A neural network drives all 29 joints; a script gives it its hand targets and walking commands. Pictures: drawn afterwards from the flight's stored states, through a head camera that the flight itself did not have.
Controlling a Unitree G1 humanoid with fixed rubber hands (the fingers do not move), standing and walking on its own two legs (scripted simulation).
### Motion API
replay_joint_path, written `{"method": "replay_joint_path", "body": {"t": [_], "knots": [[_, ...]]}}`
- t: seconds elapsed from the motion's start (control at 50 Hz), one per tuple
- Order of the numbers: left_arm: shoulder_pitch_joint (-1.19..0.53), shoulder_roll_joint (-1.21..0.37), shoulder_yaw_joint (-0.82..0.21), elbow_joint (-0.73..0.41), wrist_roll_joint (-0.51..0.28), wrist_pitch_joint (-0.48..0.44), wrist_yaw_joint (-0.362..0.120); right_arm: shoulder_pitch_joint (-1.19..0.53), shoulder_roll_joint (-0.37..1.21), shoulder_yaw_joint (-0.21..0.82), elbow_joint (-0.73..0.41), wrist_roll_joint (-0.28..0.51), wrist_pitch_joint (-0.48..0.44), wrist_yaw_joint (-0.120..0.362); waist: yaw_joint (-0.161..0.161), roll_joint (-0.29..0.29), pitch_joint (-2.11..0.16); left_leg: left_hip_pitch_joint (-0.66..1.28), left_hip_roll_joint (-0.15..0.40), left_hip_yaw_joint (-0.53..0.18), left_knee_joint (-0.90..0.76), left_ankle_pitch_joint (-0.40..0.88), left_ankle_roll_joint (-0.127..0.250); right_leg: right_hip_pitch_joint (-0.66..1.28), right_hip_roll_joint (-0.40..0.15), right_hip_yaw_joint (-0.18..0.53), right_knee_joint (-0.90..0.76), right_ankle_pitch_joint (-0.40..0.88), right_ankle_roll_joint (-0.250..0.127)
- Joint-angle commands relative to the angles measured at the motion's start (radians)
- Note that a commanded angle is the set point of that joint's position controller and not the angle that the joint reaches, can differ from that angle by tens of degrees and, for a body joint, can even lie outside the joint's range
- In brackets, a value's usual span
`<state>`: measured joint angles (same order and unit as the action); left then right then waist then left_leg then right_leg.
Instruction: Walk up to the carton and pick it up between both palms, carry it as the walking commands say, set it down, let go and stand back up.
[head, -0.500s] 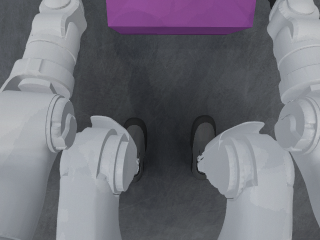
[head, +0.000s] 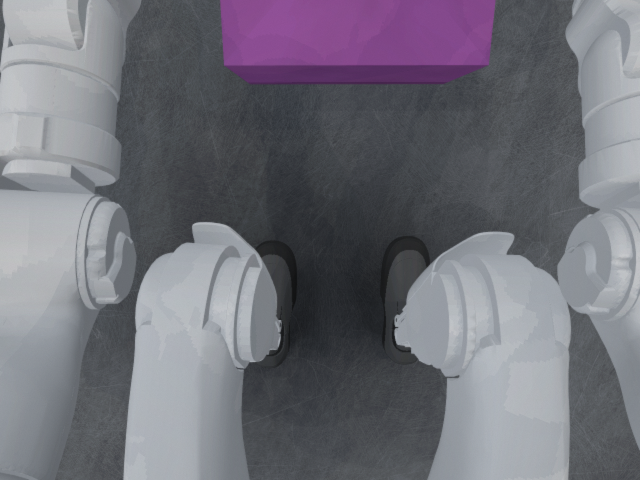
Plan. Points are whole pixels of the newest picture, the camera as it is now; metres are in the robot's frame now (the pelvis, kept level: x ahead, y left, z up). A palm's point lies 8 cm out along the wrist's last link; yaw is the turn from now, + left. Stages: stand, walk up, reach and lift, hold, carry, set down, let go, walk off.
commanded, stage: set down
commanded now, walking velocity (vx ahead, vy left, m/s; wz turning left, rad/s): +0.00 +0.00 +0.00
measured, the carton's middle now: out of the picture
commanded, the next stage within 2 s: let go in 1.14 s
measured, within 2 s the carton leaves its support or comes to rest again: neither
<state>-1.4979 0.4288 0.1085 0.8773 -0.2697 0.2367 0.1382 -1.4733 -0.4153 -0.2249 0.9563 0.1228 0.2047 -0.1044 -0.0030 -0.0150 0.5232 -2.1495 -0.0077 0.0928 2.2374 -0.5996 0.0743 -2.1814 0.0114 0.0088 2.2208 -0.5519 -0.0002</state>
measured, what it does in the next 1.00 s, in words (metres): rises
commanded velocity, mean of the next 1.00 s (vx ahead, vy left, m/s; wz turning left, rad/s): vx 0.00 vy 0.00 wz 0.00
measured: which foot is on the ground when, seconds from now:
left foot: down 0.00-1.00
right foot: down 0.00-1.00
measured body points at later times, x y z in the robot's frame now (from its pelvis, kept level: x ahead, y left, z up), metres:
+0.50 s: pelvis +0.00 +0.00 +0.12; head +0.37 -0.01 +0.36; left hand +0.60 +0.20 +0.01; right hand +0.58 -0.22 -0.01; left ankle +0.12 +0.09 -0.33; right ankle +0.13 -0.12 -0.33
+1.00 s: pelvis +0.00 +0.00 +0.24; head +0.36 -0.01 +0.50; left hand +0.59 +0.21 +0.16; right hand +0.58 -0.23 +0.14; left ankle +0.11 +0.09 -0.33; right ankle +0.13 -0.12 -0.33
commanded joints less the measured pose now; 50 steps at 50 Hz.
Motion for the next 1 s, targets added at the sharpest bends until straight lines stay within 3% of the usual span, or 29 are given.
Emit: {"method": "replay_joint_path", "body": {"t": [0.0, 0.08, 0.1, 0.14, 0.18, 0.22, 0.24, 0.26, 0.3, 0.36, 0.38, 0.42, 0.44, 0.48, 0.5, 0.52, 0.56, 0.62, 0.64, 0.68, 0.72, 0.76, 0.78, 0.82, 0.84, 0.88, 0.9, 0.96, 0.98], "knots": [[-0.273, 0.312, 0.079, -0.237, 0.011, 0.014, 0.005, -0.32, -0.342, 0.026, -0.399, 0.113, 0.02, -0.032, 0.026, 0.003, -2.009, 0.84, -0.031, -0.063, -0.301, 0.348, -0.07, 0.876, 0.006, -0.065, -0.244, 0.309, -0.024], [-0.254, 0.322, 0.104, -0.189, 0.017, 0.056, -0.021, -0.309, -0.316, 0.041, -0.357, 0.107, 0.082, -0.031, 0.053, -0.035, -1.95, 0.733, -0.033, -0.05, -0.362, 0.266, -0.056, 0.949, 0.014, -0.055, -0.294, 0.283, -0.021], [-0.256, 0.309, 0.08, -0.207, 0.0, 0.069, -0.026, -0.298, -0.33, 0.03, -0.377, 0.095, 0.092, -0.031, 0.016, -0.034, -2.001, 0.756, -0.039, -0.058, -0.37, 0.286, -0.059, 0.983, 0.017, -0.052, -0.307, 0.316, -0.025], [-0.291, 0.336, 0.102, -0.285, 0.003, 0.074, -0.042, -0.318, -0.338, 0.008, -0.447, 0.082, 0.105, -0.029, 0.011, -0.052, -2.023, 0.764, -0.039, -0.06, -0.395, 0.298, -0.053, 1.027, 0.02, -0.048, -0.34, 0.328, -0.027], [-0.285, 0.353, 0.1, -0.297, 0.009, 0.089, -0.046, -0.309, -0.334, 0.011, -0.493, 0.104, 0.124, -0.029, 0.027, -0.004, -2.111, 0.83, -0.045, -0.045, -0.414, 0.335, -0.052, 1.084, 0.026, -0.04, -0.37, 0.377, -0.026], [-0.257, 0.343, 0.106, -0.296, 0.012, 0.109, -0.053, -0.281, -0.31, 0.027, -0.46, 0.1, 0.148, -0.019, 0.037, -0.012, -2.114, 0.855, -0.049, -0.053, -0.448, 0.37, -0.054, 1.076, 0.034, -0.044, -0.389, 0.4, -0.024], [-0.218, 0.334, 0.121, -0.274, 0.014, 0.113, -0.057, -0.271, -0.33, 0.008, -0.47, 0.079, 0.152, -0.017, 0.028, -0.035, -2.115, 0.851, -0.049, -0.055, -0.457, 0.376, -0.053, 1.089, 0.031, -0.041, -0.402, 0.397, -0.025], [-0.226, 0.327, 0.104, -0.297, 0.003, 0.121, -0.062, -0.251, -0.34, -0.013, -0.48, 0.069, 0.157, -0.016, -0.008, -0.037, -2.121, 0.866, -0.052, -0.061, -0.478, 0.378, -0.054, 1.081, 0.035, -0.047, -0.427, 0.399, -0.024], [-0.219, 0.35, 0.128, -0.368, 0.025, 0.126, -0.068, -0.249, -0.337, -0.009, -0.549, 0.085, 0.164, -0.011, 0.024, -0.006, -2.203, 0.932, -0.057, -0.051, -0.501, 0.43, -0.055, 1.139, 0.038, -0.037, -0.459, 0.448, -0.026], [-0.197, 0.36, 0.148, -0.326, 0.042, 0.15, -0.07, -0.236, -0.342, -0.031, -0.504, 0.066, 0.186, 0.002, 0.023, -0.019, -2.172, 0.949, -0.06, -0.061, -0.554, 0.438, -0.056, 1.102, 0.048, -0.05, -0.497, 0.432, -0.018], [-0.179, 0.335, 0.133, -0.374, 0.033, 0.154, -0.071, -0.205, -0.347, -0.04, -0.534, 0.064, 0.187, 0.002, 0.001, -0.002, -2.22, 1.009, -0.06, -0.073, -0.572, 0.481, -0.058, 1.136, 0.052, -0.046, -0.52, 0.47, -0.023], [-0.139, 0.338, 0.129, -0.384, 0.032, 0.163, -0.076, -0.193, -0.349, -0.025, -0.575, 0.072, 0.192, 0.007, 0.01, -0.016, -2.29, 1.074, -0.061, -0.075, -0.607, 0.547, -0.055, 1.19, 0.058, -0.047, -0.551, 0.53, -0.021], [-0.164, 0.356, 0.147, -0.418, 0.031, 0.168, -0.075, -0.233, -0.337, -0.015, -0.602, 0.09, 0.2, 0.007, 0.044, -0.012, -2.323, 1.079, -0.066, -0.068, -0.612, 0.551, -0.053, 1.213, 0.058, -0.037, -0.564, 0.526, -0.02], [-0.16, 0.358, 0.15, -0.476, 0.025, 0.18, -0.073, -0.218, -0.358, -0.013, -0.658, 0.094, 0.21, 0.011, 0.043, -0.008, -2.403, 1.131, -0.072, -0.065, -0.636, 0.594, -0.055, 1.29, 0.064, -0.034, -0.585, 0.582, -0.018], [-0.154, 0.36, 0.147, -0.481, 0.025, 0.189, -0.072, -0.203, -0.348, -0.015, -0.65, 0.105, 0.217, 0.013, 0.027, -0.01, -2.398, 1.192, -0.066, -0.082, -0.668, 0.616, -0.056, 1.271, 0.064, -0.046, -0.61, 0.576, -0.015], [-0.178, 0.38, 0.156, -0.467, 0.031, 0.2, -0.073, -0.229, -0.362, -0.016, -0.613, 0.105, 0.229, 0.015, 0.042, 0.012, -2.358, 1.179, -0.064, -0.074, -0.686, 0.567, -0.057, 1.251, 0.058, -0.037, -0.636, 0.52, -0.014], [-0.188, 0.354, 0.137, -0.466, 0.023, 0.207, -0.078, -0.231, -0.384, -0.026, -0.609, 0.081, 0.229, 0.021, 0.008, -0.001, -2.294, 1.168, -0.061, -0.08, -0.726, 0.562, -0.061, 1.261, 0.056, -0.04, -0.674, 0.525, -0.014], [-0.19, 0.373, 0.158, -0.449, 0.023, 0.209, -0.079, -0.261, -0.367, -0.01, -0.638, 0.105, 0.234, 0.029, 0.031, -0.024, -2.332, 1.228, -0.058, -0.084, -0.783, 0.55, -0.051, 1.315, 0.055, -0.032, -0.734, 0.513, -0.01], [-0.194, 0.378, 0.146, -0.497, 0.029, 0.208, -0.08, -0.243, -0.375, -0.021, -0.644, 0.11, 0.233, 0.031, 0.03, 0.016, -2.351, 1.285, -0.058, -0.09, -0.796, 0.62, -0.055, 1.32, 0.06, -0.028, -0.748, 0.563, -0.014], [-0.218, 0.37, 0.134, -0.508, 0.018, 0.219, -0.077, -0.259, -0.396, -0.024, -0.615, 0.109, 0.242, 0.033, 0.025, 0.027, -2.337, 1.314, -0.055, -0.089, -0.831, 0.58, -0.061, 1.319, 0.058, -0.032, -0.782, 0.513, -0.017], [-0.192, 0.348, 0.136, -0.374, 0.023, 0.225, -0.089, -0.255, -0.38, -0.035, -0.542, 0.08, 0.245, 0.041, 0.011, -0.014, -2.205, 1.26, -0.046, -0.1, -0.886, 0.505, -0.055, 1.3, 0.051, -0.033, -0.83, 0.453, -0.015], [-0.209, 0.356, 0.14, -0.358, 0.039, 0.221, -0.093, -0.287, -0.361, -0.019, -0.541, 0.092, 0.247, 0.047, 0.043, 0.004, -2.181, 1.27, -0.049, -0.097, -0.925, 0.501, -0.056, 1.321, 0.049, -0.021, -0.868, 0.439, -0.013], [-0.209, 0.354, 0.131, -0.336, 0.031, 0.222, -0.095, -0.286, -0.348, -0.006, -0.53, 0.093, 0.247, 0.051, 0.037, -0.017, -2.186, 1.285, -0.044, -0.102, -0.947, 0.481, -0.054, 1.344, 0.047, -0.023, -0.884, 0.431, -0.009], [-0.249, 0.37, 0.158, -0.412, 0.038, 0.21, -0.094, -0.299, -0.368, -0.013, -0.541, 0.087, 0.247, 0.056, 0.051, -0.005, -2.22, 1.341, -0.046, -0.1, -0.984, 0.509, -0.059, 1.389, 0.048, -0.017, -0.92, 0.449, -0.015], [-0.276, 0.373, 0.143, -0.481, 0.03, 0.207, -0.093, -0.3, -0.381, -0.026, -0.583, 0.079, 0.245, 0.048, 0.022, 0.002, -2.314, 1.417, -0.056, -0.1, -0.995, 0.566, -0.06, 1.45, 0.057, -0.022, -0.94, 0.502, -0.015], [-0.255, 0.378, 0.138, -0.431, 0.023, 0.21, -0.099, -0.282, -0.352, -0.002, -0.551, 0.1, 0.254, 0.05, 0.046, -0.001, -2.296, 1.43, -0.047, -0.106, -1.023, 0.564, -0.053, 1.467, 0.056, -0.012, -0.964, 0.5, -0.013], [-0.275, 0.395, 0.144, -0.485, 0.032, 0.208, -0.097, -0.294, -0.365, -0.007, -0.585, 0.095, 0.255, 0.049, 0.047, 0.016, -2.335, 1.47, -0.049, -0.103, -1.033, 0.578, -0.056, 1.495, 0.055, -0.008, -0.975, 0.51, -0.012], [-0.232, 0.375, 0.15, -0.383, 0.046, 0.208, -0.108, -0.297, -0.364, -0.004, -0.52, 0.07, 0.253, 0.048, 0.05, -0.003, -2.204, 1.431, -0.042, -0.098, -1.091, 0.533, -0.055, 1.503, 0.048, 0.001, -1.033, 0.474, -0.01], [-0.215, 0.336, 0.14, -0.293, 0.048, 0.209, -0.118, -0.279, -0.333, 0.0, -0.428, 0.061, 0.251, 0.054, 0.041, -0.017, -2.089, 1.364, -0.037, -0.106, -1.099, 0.496, -0.057, 1.447, 0.044, 0.001, -1.049, 0.434, -0.007]]}}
